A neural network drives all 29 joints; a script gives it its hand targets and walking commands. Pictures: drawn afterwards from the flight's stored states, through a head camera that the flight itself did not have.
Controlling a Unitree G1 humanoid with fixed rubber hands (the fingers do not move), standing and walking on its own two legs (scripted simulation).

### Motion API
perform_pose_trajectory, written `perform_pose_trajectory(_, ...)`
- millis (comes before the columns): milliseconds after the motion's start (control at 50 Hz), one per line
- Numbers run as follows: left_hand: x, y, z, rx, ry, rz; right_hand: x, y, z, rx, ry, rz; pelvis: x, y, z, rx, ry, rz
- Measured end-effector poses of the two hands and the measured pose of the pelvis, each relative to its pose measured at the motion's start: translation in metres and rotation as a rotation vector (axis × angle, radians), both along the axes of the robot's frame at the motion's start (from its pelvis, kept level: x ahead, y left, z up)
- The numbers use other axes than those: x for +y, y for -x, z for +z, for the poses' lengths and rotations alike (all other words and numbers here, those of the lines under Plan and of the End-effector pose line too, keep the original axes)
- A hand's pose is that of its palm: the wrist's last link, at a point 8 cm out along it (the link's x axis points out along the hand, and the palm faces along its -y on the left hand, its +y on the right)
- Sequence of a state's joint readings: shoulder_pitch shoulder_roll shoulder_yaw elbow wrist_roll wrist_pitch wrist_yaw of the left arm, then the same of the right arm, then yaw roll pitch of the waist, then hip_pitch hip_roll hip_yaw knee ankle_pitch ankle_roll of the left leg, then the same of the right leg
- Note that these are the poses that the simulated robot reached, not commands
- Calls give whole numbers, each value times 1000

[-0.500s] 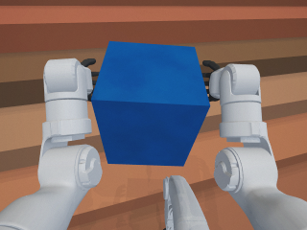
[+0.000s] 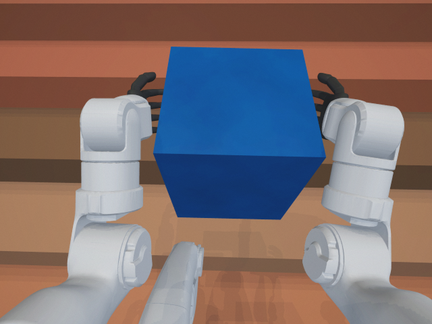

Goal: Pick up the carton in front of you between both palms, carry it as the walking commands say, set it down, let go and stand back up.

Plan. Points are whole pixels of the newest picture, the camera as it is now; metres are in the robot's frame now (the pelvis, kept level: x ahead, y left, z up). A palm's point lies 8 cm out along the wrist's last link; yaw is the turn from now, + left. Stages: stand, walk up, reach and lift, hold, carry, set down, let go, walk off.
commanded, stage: carry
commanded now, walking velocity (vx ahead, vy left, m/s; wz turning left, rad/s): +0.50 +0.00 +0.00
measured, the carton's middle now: (232, 143) +0.40 +0.03 +0.12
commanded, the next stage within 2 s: none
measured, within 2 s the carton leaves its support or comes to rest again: neither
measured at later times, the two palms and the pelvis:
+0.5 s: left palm out of the picture +0.69 +0.14 +0.37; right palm out of the picture +0.65 -0.15 +0.38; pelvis +0.29 +0.02 +0.16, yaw -1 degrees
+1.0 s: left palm out of the picture +0.96 +0.13 +0.52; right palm out of the picture +0.98 -0.16 +0.51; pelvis +0.58 -0.03 +0.32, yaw +0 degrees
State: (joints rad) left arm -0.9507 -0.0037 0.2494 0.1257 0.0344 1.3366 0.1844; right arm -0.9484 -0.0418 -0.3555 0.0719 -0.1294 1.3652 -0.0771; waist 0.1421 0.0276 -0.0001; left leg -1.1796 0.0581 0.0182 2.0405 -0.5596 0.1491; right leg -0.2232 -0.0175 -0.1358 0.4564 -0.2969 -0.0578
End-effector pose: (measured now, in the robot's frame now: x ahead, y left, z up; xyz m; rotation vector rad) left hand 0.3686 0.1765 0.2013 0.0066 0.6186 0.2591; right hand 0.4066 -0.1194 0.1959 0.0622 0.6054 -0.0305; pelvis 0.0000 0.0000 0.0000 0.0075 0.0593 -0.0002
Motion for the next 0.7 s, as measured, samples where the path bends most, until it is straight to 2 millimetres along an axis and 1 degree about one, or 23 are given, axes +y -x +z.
perform_pose_trajectory(60, -3, -43, 23, 20, -18, -35, -5, -32, 18, 18, 10, -21, 12, -43, 11, 1, -39, -2)
perform_pose_trajectory(120, -10, -94, 35, 70, -9, -91, -13, -64, 28, 69, 39, -63, 27, -86, 25, 29, -65, -5)
perform_pose_trajectory(160, -20, -130, 38, 117, 27, -162, -22, -78, 32, 119, 61, -117, 40, -112, 40, 28, -68, -8)
perform_pose_trajectory(200, -31, -160, 41, 158, 49, -215, -31, -86, 36, 162, 97, -167, 47, -128, 59, 14, -68, -4)
perform_pose_trajectory(260, -42, -189, 50, 206, 92, -244, -40, -97, 50, 212, 120, -208, 48, -153, 92, -5, -60, -8)
perform_pose_trajectory(280, -44, -197, 57, 211, 99, -247, -41, -103, 58, 217, 118, -217, 49, -162, 103, -9, -53, -12)
perform_pose_trajectory(320, -45, -216, 76, 195, 101, -251, -43, -122, 79, 203, 114, -229, 50, -180, 122, -15, -38, -24)
perform_pose_trajectory(380, -42, -249, 111, 125, 104, -247, -40, -162, 118, 137, 112, -228, 47, -210, 142, -16, -12, -33)
perform_pose_trajectory(440, -37, -284, 143, 54, 118, -228, -36, -205, 155, 70, 129, -210, 37, -246, 152, -3, -3, -29)
perform_pose_trajectory(500, -34, -320, 166, 26, 125, -207, -35, -248, 182, 44, 150, -185, 22, -288, 160, -5, 18, -15)
perform_pose_trajectory(560, -34, -359, 177, 41, 115, -182, -36, -297, 197, 61, 157, -153, 7, -333, 169, 4, 56, -15)
perform_pose_trajectory(620, -31, -396, 181, 82, 91, -130, -34, -353, 200, 105, 148, -103, -13, -379, 181, 24, 76, -10)
perform_pose_trajectory(660, -26, -413, 181, 121, 69, -72, -28, -393, 199, 143, 125, -40, -28, -408, 194, 7, 83, -20)
perform_pose_trajectory(700, -22, -425, 182, 159, 42, -31, -22, -424, 197, 179, 98, 6, -36, -426, 211, -4, 82, -17)
